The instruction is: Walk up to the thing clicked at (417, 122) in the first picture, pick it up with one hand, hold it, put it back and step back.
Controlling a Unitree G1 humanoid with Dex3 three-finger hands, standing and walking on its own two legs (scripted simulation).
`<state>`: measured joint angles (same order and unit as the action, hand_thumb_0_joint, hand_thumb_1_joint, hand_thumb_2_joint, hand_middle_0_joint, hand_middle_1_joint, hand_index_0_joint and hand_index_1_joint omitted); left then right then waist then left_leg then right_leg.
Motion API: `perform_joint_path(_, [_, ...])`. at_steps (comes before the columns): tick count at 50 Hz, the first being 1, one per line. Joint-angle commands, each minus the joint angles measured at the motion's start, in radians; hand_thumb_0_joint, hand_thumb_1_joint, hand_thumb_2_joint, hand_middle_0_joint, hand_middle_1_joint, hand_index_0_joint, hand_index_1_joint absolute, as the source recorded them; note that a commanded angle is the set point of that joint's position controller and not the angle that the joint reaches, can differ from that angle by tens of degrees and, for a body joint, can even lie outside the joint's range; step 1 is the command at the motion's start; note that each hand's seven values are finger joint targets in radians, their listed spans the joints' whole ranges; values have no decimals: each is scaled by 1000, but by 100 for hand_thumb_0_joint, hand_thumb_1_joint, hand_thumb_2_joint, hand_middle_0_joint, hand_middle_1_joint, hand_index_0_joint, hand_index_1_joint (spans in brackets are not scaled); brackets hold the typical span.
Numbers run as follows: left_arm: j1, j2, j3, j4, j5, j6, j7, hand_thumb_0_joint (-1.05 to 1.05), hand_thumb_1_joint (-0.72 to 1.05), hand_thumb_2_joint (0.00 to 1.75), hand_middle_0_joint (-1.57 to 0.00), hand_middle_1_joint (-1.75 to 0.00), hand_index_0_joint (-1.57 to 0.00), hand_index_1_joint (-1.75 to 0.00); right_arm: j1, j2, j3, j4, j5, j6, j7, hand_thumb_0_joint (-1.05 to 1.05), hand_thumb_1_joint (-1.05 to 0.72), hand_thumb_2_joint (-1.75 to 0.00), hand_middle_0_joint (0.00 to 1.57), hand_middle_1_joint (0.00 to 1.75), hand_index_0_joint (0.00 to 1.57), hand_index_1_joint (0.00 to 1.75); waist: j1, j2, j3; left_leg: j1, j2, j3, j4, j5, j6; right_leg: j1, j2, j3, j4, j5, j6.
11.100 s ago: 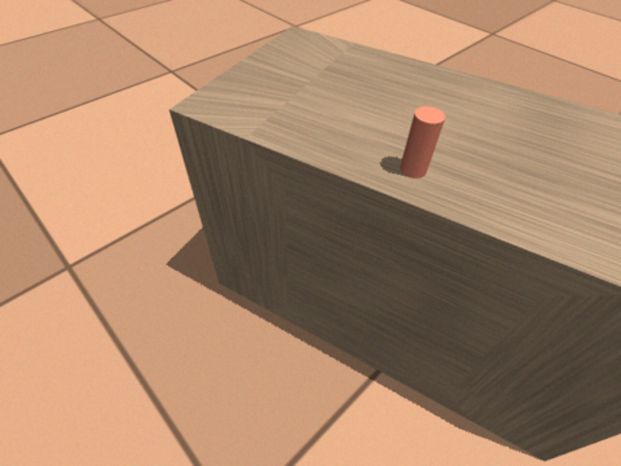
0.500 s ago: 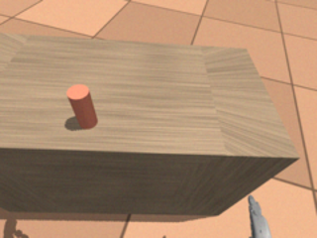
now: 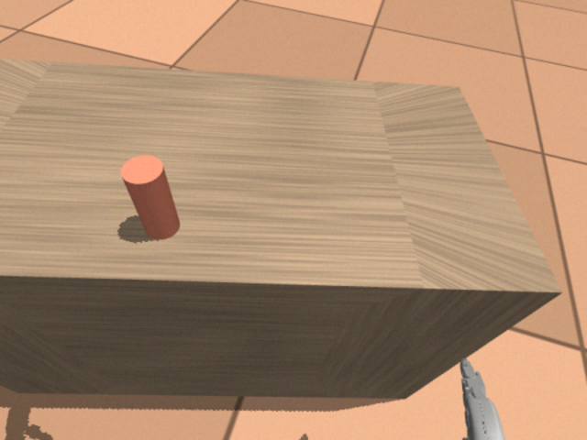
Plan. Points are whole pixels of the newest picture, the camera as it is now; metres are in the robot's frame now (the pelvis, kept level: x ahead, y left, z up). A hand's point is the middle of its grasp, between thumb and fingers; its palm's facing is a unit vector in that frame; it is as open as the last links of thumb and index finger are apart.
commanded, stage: go down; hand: left
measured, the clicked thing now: (153, 200) +0.44 +0.20 +0.06
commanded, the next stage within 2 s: approach in 0.36 s
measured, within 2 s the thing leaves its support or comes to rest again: neither
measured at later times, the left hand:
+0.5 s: hand out of the picture +0.34 +0.39 +0.16, palm faces +0.18 -0.98 +0.00, open 17.7 cm
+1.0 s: hand (96, 216) +0.42 +0.28 +0.04, palm faces +0.09 -0.99 +0.08, open 17.4 cm
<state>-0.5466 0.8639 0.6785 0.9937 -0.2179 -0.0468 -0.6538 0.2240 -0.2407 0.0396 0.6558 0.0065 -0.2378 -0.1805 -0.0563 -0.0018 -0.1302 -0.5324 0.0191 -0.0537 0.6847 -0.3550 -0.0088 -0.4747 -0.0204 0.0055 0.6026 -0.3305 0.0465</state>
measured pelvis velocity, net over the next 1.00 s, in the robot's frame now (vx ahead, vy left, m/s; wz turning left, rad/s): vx -0.02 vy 0.00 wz -0.03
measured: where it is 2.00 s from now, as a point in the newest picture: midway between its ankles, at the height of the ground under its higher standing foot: outside the picture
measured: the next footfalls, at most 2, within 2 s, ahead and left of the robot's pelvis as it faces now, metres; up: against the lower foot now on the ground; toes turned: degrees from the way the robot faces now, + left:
none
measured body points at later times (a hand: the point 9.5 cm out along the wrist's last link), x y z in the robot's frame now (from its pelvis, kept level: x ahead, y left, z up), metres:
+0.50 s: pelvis -0.01 +0.00 +0.00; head +0.03 +0.03 +0.45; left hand +0.32 +0.45 +0.16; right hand +0.15 -0.26 -0.06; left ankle -0.02 +0.12 -0.72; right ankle -0.03 -0.15 -0.72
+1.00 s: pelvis -0.02 +0.00 -0.03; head +0.07 +0.03 +0.41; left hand +0.41 +0.33 +0.04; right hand +0.13 -0.28 -0.06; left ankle -0.02 +0.12 -0.72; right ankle -0.03 -0.15 -0.72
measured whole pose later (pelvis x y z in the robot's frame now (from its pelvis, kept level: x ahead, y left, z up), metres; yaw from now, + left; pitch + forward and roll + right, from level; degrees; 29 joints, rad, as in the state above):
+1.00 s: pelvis -0.02 +0.00 -0.03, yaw -1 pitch +16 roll -2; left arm -0.60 0.59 0.53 0.98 -0.22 -0.25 -0.42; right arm 0.30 -0.27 -0.01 0.38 -0.01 -0.19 -0.09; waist -0.13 -0.03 -0.11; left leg -0.74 0.03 -0.05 0.89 -0.43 -0.01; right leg -0.69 0.00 0.02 0.82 -0.41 0.05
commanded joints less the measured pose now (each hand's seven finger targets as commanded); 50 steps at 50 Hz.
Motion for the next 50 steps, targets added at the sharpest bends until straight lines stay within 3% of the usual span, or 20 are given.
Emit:
perform_joint_path(1, [-303, 406, 54, -236, -35, -52, 4, 0, -58, 7, -4, -5, -3, -6, -27, -135, -43, -142, 0, -45, -12, 0, 53, -6, 5, 5, 5, 5, 22, 190, -344, 345, -10, 7, -40, 564, 16, 46, 30, -61, -30, 372, -49])
perform_joint_path(5, [-274, 399, 43, -235, -27, -33, 6, 0, -57, 6, -4, -5, -4, -6, -22, -165, -74, -125, -1, -46, -16, 0, 53, -6, 5, 5, 5, 5, 26, 194, -284, 321, -13, 9, -58, 484, 13, 16, 31, -63, -46, 303, -52])
perform_joint_path(6, [-259, 377, 33, -209, -29, -26, 5, 0, -60, 6, -5, -6, -4, -7, -11, -152, -61, -123, -1, -45, -14, 0, 53, -6, 5, 5, 5, 5, 20, 172, -269, 301, -14, 10, -57, 475, 16, 20, 30, -62, -40, 310, -52])
perform_joint_path(7, [-263, 393, 44, -223, -35, -31, -1, 0, -59, 6, -4, -6, -4, -7, -5, -178, -88, -121, 1, -47, -15, 0, 53, -5, 5, 5, 5, 5, 17, 169, -252, 289, -13, 11, -61, 459, 15, 16, 32, -63, -39, 299, -52])
perform_joint_path(9, [-276, 380, 41, -231, -42, -39, -8, 0, -59, 6, -4, -6, -4, -7, -23, -146, -54, -146, 2, -48, -11, 0, 53, -5, 5, 5, 5, 5, 24, 162, -246, 278, -19, 15, -55, 444, 20, 21, 28, -61, -36, 299, -49])
perform_joint_path(16, [-308, 413, 67, -255, -44, -57, -5, 0, -61, 7, -4, -7, -4, -7, -42, -164, -63, -203, -3, -53, -17, 0, 53, -6, 5, 5, 5, 5, 23, 142, -300, 289, -28, 19, -43, 440, 26, 47, 24, -56, -29, 319, -43])
perform_joint_path(17, [-333, 423, 71, -274, -45, -61, -6, 0, -61, 7, -4, -7, -4, -7, -29, -128, -32, -178, -2, -51, -16, 0, 53, -5, 5, 5, 5, 5, 31, 170, -300, 281, -33, 23, -41, 423, 25, 54, 20, -51, -31, 310, -43])
perform_joint_path(22, [-342, 391, 16, -221, -14, -48, 2, 0, -57, 7, -4, -6, -4, -7, -20, -167, -73, -159, -4, -58, -21, 0, 54, -5, 5, 5, 5, 5, 5, 221, -241, 289, -17, 8, -59, 374, 10, -26, 29, -62, -23, 230, -55])
perform_joint_path(25, [-360, 411, 38, -211, -31, -55, -2, 0, -50, 7, -8, -7, -6, -9, 0, -152, -59, -141, -4, -61, -14, 0, 55, -5, 5, 5, 5, 5, 14, 220, -241, 257, -13, 5, -56, 356, 10, -18, 32, -66, -18, 218, -57])
perform_joint_path(29, [-342, 297, -46, -131, -28, -58, 4, 0, -55, 6, -8, -7, -6, -9, -16, -105, -18, -141, -4, -60, -1, 0, 55, -5, 5, 5, 5, 5, -9, 173, -208, 212, -14, 11, -44, 299, 20, -60, 33, -62, -7, 187, -53])
perform_joint_path(34, [-414, 194, -104, -122, -54, -105, 27, 0, -58, 5, -8, -7, -7, -8, -58, -151, -45, -196, -12, -66, 8, 0, 56, -4, 5, 5, 5, 5, -29, 155, -260, 208, -6, 3, -9, 249, 18, -117, 34, -62, 27, 145, -52])
perform_joint_path(36, [-417, 177, -118, -135, -44, -125, 52, 0, -58, 6, -7, -7, -7, -8, -62, -210, -91, -276, -14, -69, 3, 0, 57, -4, 5, 5, 5, 5, -50, 109, -312, 235, -5, 1, 16, 267, 20, -124, 35, -62, 41, 162, -50])
perform_joint_path(38, [-437, 165, -112, -154, -40, -149, 78, 0, -56, 5, -7, -7, -7, -7, -11, -208, -94, -291, -14, -58, 14, 0, 57, -4, 5, 5, 5, 5, -58, 155, -360, 271, 3, -11, 34, 301, 9, -149, 39, -68, 61, 167, -52])
perform_joint_path(39, [-511, 213, -83, -272, -43, -171, 99, 0, -54, 6, -6, -7, -6, -7, 15, -216, -107, -290, -16, -49, 17, 0, 58, -4, 5, 5, 5, 5, -36, 183, -411, 281, 0, -5, 49, 323, 7, -135, 37, -64, 67, 190, -52])
perform_joint_path(40, [-429, 138, -109, -144, -43, -165, 116, 0, -55, 6, -6, -7, -6, -7, 48, -218, -115, -300, -14, -43, 22, 0, 57, -4, 5, 5, 5, 5, -70, 118, -351, 264, 6, -12, 56, 312, 10, -170, 41, -67, 72, 170, -51])
perform_joint_path(41, [-446, 126, -105, -210, -48, -186, 136, 0, -55, 7, -5, -7, -6, -7, 49, -203, -105, -319, -13, -37, 32, 0, 58, -4, 5, 5, 5, 5, -49, 119, -345, 235, 2, -6, 67, 335, 10, -158, 37, -65, 79, 199, -51])
perform_joint_path(43, [-425, 139, -90, -207, -32, -210, 186, 0, -52, 6, -5, -6, -6, -6, 76, -203, -123, -343, -11, -19, 44, 0, 57, -4, 5, 5, 5, 5, -47, 103, -331, 180, -5, 5, 91, 312, 14, -152, 35, -52, 98, 200, -49])
perform_joint_path(47, [-323, 36, -97, -161, -20, -260, 251, 0, -52, 7, -5, -7, -6, -6, 107, -141, -94, -395, -11, 13, 91, 0, 57, -4, 5, 5, 5, 5, -28, 108, -284, 84, -2, 17, 139, 317, 11, -178, 34, -47, 151, 204, -50])
perform_joint_path(48, [-308, 49, -86, -201, -16, -274, 266, 0, -53, 7, -5, -7, -6, -6, 115, -131, -89, -386, -13, 21, 104, 0, 56, -4, 5, 5, 5, 5, -3, 155, -303, 87, -3, 21, 143, 334, 6, -173, 34, -45, 166, 204, -55])
perform_joint_path(50, [-383, 27, -113, -302, -10, -302, 290, 0, -53, 8, -5, -8, -6, -7, 95, -134, -100, -464, -20, 32, 121, 0, 56, -4, 5, 5, 5, 5, 2, 217, -414, 131, 0, 22, 171, 415, -3, -143, 31, -41, 189, 255, -58])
